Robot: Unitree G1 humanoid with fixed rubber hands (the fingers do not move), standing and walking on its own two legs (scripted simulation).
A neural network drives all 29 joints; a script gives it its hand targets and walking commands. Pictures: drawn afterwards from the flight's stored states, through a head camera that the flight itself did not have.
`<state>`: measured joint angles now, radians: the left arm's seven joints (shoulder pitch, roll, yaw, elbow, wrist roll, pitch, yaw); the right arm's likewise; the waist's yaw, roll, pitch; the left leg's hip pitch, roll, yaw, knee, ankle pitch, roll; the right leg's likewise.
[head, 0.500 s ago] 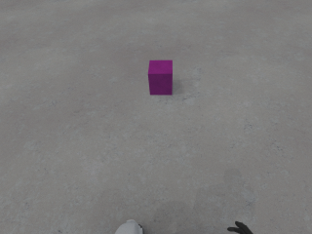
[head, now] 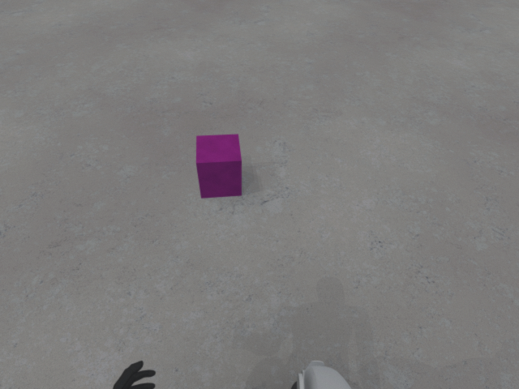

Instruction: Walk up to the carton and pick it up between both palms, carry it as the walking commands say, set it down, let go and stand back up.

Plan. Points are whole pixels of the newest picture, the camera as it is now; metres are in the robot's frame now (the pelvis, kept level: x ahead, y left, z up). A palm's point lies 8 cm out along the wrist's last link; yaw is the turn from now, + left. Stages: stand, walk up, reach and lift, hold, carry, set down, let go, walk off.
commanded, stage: walk up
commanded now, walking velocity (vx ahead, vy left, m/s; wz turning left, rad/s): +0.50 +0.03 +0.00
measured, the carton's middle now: (219, 166) +1.25 +0.08 -0.66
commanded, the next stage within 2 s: none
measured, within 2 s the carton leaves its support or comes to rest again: neither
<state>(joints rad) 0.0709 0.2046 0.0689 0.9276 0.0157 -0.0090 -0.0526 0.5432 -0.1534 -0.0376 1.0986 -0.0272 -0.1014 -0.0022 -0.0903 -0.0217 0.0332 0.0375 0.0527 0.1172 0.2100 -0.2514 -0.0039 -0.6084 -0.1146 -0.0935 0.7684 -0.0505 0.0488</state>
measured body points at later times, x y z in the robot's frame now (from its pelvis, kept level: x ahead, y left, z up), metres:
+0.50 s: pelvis +0.23 -0.05 +0.00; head +0.26 -0.08 +0.45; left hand +0.14 +0.20 -0.12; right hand +0.35 -0.28 -0.16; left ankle +0.33 +0.14 -0.67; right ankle +0.21 -0.14 -0.75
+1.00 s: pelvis +0.47 +0.05 +0.00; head +0.49 +0.08 +0.45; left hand +0.58 +0.30 -0.15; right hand +0.40 -0.20 -0.13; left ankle +0.43 +0.14 -0.75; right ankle +0.52 -0.12 -0.66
